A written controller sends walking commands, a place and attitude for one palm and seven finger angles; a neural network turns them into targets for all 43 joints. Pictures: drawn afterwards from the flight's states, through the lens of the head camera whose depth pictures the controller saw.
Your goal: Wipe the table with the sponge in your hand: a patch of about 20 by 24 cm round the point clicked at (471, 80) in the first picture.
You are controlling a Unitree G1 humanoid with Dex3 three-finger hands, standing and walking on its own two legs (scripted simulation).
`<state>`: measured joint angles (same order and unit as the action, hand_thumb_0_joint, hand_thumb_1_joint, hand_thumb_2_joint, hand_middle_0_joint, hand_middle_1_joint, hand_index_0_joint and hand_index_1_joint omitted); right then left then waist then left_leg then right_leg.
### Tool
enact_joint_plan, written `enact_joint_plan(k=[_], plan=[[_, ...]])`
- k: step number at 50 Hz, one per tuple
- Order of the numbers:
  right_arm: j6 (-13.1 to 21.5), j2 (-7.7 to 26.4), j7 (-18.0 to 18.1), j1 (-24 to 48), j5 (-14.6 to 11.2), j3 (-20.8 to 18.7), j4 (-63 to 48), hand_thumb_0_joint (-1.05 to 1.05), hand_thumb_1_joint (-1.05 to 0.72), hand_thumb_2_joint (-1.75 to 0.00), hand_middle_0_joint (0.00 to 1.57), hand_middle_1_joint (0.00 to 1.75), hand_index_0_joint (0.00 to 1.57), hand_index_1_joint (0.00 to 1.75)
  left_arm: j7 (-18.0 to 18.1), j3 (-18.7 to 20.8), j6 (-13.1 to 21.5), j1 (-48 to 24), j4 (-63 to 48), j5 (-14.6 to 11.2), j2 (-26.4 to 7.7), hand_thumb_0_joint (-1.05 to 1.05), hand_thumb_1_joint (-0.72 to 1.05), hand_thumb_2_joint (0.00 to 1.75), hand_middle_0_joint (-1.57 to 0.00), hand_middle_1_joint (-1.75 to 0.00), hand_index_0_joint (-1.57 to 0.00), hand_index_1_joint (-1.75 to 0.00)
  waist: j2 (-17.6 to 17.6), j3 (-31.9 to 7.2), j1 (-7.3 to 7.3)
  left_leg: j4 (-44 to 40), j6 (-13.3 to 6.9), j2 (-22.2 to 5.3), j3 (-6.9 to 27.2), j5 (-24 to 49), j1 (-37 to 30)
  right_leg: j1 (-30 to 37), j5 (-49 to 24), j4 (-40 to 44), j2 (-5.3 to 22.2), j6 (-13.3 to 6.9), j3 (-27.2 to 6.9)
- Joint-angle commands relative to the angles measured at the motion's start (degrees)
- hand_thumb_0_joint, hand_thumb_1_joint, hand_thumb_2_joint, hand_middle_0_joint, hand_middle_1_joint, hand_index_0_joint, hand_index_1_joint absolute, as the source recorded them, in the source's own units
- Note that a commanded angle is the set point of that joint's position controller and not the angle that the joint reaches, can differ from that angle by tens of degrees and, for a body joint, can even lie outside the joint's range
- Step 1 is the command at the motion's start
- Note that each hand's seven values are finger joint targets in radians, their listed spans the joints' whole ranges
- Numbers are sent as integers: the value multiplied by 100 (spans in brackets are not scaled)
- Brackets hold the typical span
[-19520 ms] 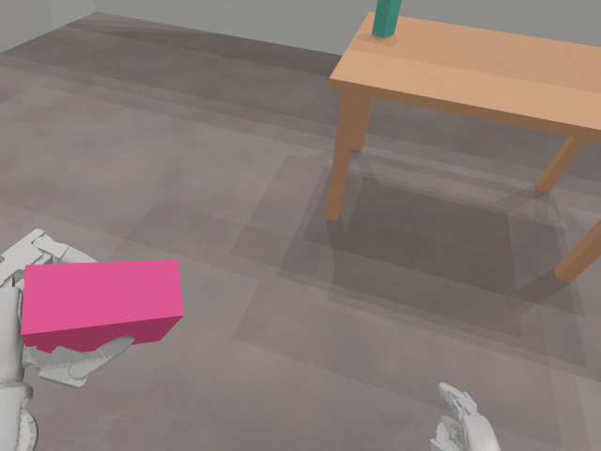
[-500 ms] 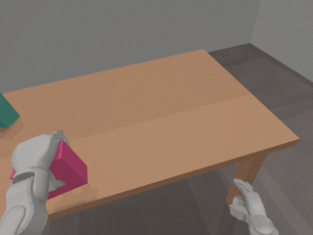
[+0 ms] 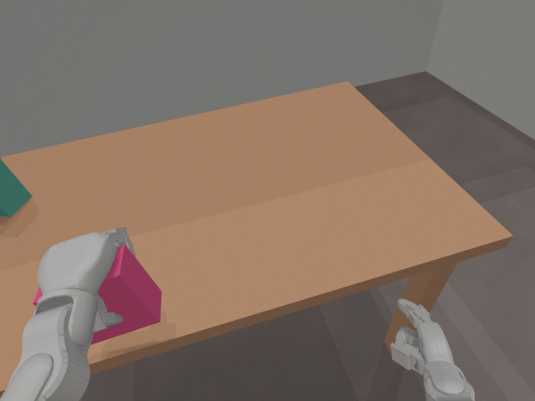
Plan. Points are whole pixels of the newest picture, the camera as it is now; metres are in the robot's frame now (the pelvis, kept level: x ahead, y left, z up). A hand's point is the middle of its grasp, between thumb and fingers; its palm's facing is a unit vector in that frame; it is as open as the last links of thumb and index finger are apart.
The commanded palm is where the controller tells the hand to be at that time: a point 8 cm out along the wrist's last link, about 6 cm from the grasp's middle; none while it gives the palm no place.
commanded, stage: move the sponge above the wiping area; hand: left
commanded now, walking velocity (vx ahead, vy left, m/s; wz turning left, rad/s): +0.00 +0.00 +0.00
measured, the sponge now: (113, 304) +0.21 +0.29 +0.05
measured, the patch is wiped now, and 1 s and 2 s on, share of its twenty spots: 0.00 0.00 0.00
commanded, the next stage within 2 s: none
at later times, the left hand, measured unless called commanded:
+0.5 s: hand (90, 285) +0.22 +0.31 +0.09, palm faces +0.01 -0.08 -1.00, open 10.1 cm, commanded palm +0.20 +0.31 +0.16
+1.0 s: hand (84, 279) +0.23 +0.33 +0.08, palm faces -0.01 -0.05 -1.00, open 10.1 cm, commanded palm +0.21 +0.32 +0.14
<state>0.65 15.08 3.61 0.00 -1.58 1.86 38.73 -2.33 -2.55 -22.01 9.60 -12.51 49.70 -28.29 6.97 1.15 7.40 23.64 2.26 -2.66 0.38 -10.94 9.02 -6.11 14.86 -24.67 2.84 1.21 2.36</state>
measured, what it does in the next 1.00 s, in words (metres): stands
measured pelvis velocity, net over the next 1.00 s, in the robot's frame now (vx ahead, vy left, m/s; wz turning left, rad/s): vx -0.01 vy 0.00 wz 0.01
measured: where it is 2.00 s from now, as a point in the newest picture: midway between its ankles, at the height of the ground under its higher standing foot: outside the picture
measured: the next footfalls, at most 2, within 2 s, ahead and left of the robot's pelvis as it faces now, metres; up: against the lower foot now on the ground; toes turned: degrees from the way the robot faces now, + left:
none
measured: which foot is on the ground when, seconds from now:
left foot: down 0.00-1.00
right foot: down 0.00-1.00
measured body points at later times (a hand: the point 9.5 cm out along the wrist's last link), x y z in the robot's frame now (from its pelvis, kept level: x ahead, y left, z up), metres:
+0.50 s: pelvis -0.01 +0.01 +0.00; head -0.02 -0.03 +0.45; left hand +0.21 +0.31 +0.14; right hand +0.24 -0.19 -0.08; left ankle +0.02 +0.15 -0.74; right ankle -0.01 -0.13 -0.74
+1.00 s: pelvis -0.01 +0.00 +0.00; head -0.01 -0.03 +0.45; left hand +0.23 +0.33 +0.13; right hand +0.23 -0.20 -0.09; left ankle +0.02 +0.15 -0.74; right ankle -0.01 -0.13 -0.74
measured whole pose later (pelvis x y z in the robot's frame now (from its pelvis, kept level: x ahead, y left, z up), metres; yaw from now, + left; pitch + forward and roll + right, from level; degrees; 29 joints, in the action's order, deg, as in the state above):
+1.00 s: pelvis -0.01 +0.00 +0.00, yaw +1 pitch -3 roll -1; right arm 1.9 14.3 4.8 -2.7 -2.0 0.6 41.7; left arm 1.8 2.3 -12.2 2.1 4.4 52.2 -30.3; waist 5.2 1.7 6.9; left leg 25.2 2.1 -2.8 1.3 -10.9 11.5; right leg -7.2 13.9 -24.0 2.5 1.3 3.0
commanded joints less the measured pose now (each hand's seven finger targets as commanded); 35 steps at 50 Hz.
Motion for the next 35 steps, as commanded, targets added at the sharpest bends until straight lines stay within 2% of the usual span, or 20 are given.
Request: enact_joint_plan(k=[1, 3, 4, 5, 9, 10, 11, 12, 13, 14, 16, 18, 19, 20, 24, 25, 29, 32, 34, 35], plan=[[378, 403, 48, 1124, 24, -193, -1068, 0, -90, -90, 20, 30, 20, 30, 428, 1248, 271, -1109, -1384, 315, -1583, 0, 10, 130, -120, -160, -120, -160, -358, -1300, 65, -125, -407, 339, 0, 1421, -656, 98, -1126, 376, -314, -404, -137], [318, 453, 52, 1031, 20, -230, -968, 0, -90, -90, 20, 30, 20, 30, 502, 1275, 273, -1181, -1002, 297, -1521, 0, 10, 130, -120, -160, -120, -160, -410, -1115, 13, -152, -375, 321, 2, 1333, -589, -2, -1085, 453, -314, -404, -151], [317, 483, 50, 1193, 2, -218, -920, 0, -90, -90, 20, 30, 20, 30, 556, 1593, 207, -1142, -889, 277, -1764, 0, 10, 130, -120, -160, -120, -160, -380, -912, 64, -167, -353, 331, 41, 1190, -534, -80, -925, 515, -401, -471, -352], [303, 464, 46, 1163, 6, -183, -961, 0, -90, -90, 20, 30, 20, 30, 541, 1248, 179, -1321, -860, 261, -1426, 0, 10, 130, -120, -160, -120, -160, -374, -1024, 35, -179, -367, 328, -31, 1204, -502, -33, -988, 472, -331, -417, -93], [287, 492, 72, 1342, -47, -176, -928, 0, -90, -90, 20, 30, 20, 30, 500, 1341, 92, -1265, -692, 193, -1593, 0, 10, 130, -120, -160, -120, -160, -188, -778, 28, -237, -343, 364, 25, 988, -464, -141, -732, 542, -369, -444, -300], [320, 479, 84, 1249, -47, -176, -990, 0, -90, -90, 20, 30, 20, 30, 434, 953, 116, -1388, -756, 142, -1240, 0, 10, 130, -120, -160, -120, -160, -176, -960, -39, -212, -381, 350, -52, 1019, -487, -66, -844, 478, -310, -391, -64], [339, 490, 81, 1182, -49, -194, -943, 0, -90, -90, 20, 30, 20, 30, 410, 1127, 174, -1320, -736, 167, -1495, 0, 10, 130, -120, -160, -120, -160, -181, -1002, -25, -219, -379, 366, 7, 1023, -510, -67, -803, 494, -310, -392, -132], [346, 508, 93, 1179, -35, -207, -978, 0, -90, -90, 20, 30, 20, 30, 350, 934, 219, -1240, -794, 116, -1306, 0, 10, 130, -120, -160, -120, -160, -76, -1003, -62, -229, -397, 365, -1, 1035, -523, -14, -888, 496, -297, -384, -70], [337, 514, 100, 1127, -24, -211, -934, 0, -90, -90, 20, 30, 20, 30, 314, 1064, 258, -1285, -768, 167, -1495, 0, 10, 130, -120, -160, -120, -160, -240, -1017, -39, -219, -394, 380, 53, 1056, -524, -41, -868, 493, -310, -386, -102], [379, 472, 119, 1319, -26, -143, -1002, 0, -90, -90, 20, 30, 20, 30, 282, 1051, 285, -1370, -903, 173, -1491, 0, 10, 130, -120, -160, -120, -160, -64, -953, -24, -216, -400, 401, 54, 934, -589, -107, -739, 550, -369, -426, -266], [439, 446, 132, 1060, -18, -175, -958, 0, -90, -90, 20, 30, 20, 30, 281, 893, 476, -1625, -890, 236, -1395, 0, 10, 130, -120, -160, -120, -160, -134, -1081, -120, -207, -408, 360, 37, 950, -596, -132, -716, 521, -327, -387, -52], [430, 489, 154, 939, 13, -243, -904, 0, -90, -90, 20, 30, 20, 30, 340, 1063, 624, -1564, -788, 252, -1503, 0, 10, 130, -120, -160, -120, -160, -175, -1128, -100, -218, -406, 345, 59, 983, -624, -77, -743, 533, -327, -395, -51], [451, 488, 170, 1069, 26, -226, -906, 0, -90, -90, 20, 30, 20, 30, 414, 1450, 642, -1539, -821, 290, -1849, 0, 10, 130, -120, -160, -120, -160, -216, -1028, -12, -235, -401, 352, 95, 901, -623, -86, -651, 561, -414, -453, -225], [456, 461, 173, 1008, 43, -205, -910, 0, -90, -90, 20, 30, 20, 30, 443, 1267, 681, -1727, -800, 362, -1656, 0, 10, 130, -120, -160, -120, -160, -172, -1224, -23, -187, -416, 364, 29, 1032, -644, -49, -782, 502, -366, -433, -37], [400, 508, 149, 1021, 11, -261, -795, 0, -90, -90, 20, 30, 20, 30, 676, 1720, 676, -1618, -392, 330, -1955, 0, 10, 130, -120, -160, -120, -160, -71, -970, 38, -250, -340, 358, 108, 900, -534, -100, -610, 590, -412, -494, -270], [385, 474, 152, 1012, 6, -244, -797, 0, -90, -90, 20, 30, 20, 30, 674, 1399, 627, -1780, -311, 328, -1620, 0, 10, 130, -120, -160, -120, -160, -110, -1069, 1, -237, -356, 350, 11, 909, -517, -91, -657, 546, -355, -449, -41], [368, 515, 142, 1103, -44, -248, -769, 0, -90, -90, 20, 30, 20, 30, 654, 1416, 481, -1715, 30, 252, -1670, 0, 10, 130, -120, -160, -120, -160, -18, -894, -15, -297, -327, 365, 35, 732, -445, -167, -525, 586, -376, -459, -203], [373, 552, 126, 1007, -49, -263, -827, 0, -90, -90, 20, 30, 20, 30, 483, 1054, 464, -1618, 30, 210, -1416, 0, 10, 130, -120, -160, -120, -160, -151, -1073, -70, -262, -363, 373, 28, 869, -417, -42, -741, 522, -311, -401, -6], [390, 550, 125, 1074, -54, -250, -846, 0, -90, -90, 20, 30, 20, 30, 439, 1318, 512, -1549, -43, 223, -1683, 0, 10, 130, -120, -160, -120, -160, -185, -1041, -30, -243, -371, 379, 60, 864, -453, -44, -724, 509, -379, -440, -160], [394, 540, 121, 1000, -41, -246, -892, 0, -90, -90, 20, 30, 20, 30, 386, 1117, 538, -1522, -52, 235, -1506, 0, 10, 130, -120, -160, -120, -160, -176, -1103, -51, -215, -402, 380, 19, 849, -411, -24, -750, 478, -337, -408, 11]])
